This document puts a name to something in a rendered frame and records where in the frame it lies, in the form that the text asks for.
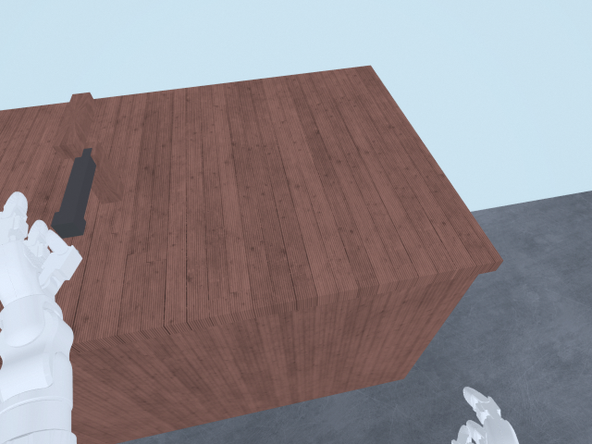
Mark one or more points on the tap lever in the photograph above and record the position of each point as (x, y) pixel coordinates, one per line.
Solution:
(69, 221)

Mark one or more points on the robot left forearm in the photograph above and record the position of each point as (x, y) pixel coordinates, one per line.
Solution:
(36, 387)

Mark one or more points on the counter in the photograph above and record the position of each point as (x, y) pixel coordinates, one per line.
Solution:
(248, 245)

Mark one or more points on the robot left hand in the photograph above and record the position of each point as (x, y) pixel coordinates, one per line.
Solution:
(26, 266)

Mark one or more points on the robot right hand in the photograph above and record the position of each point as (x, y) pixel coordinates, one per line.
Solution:
(495, 429)

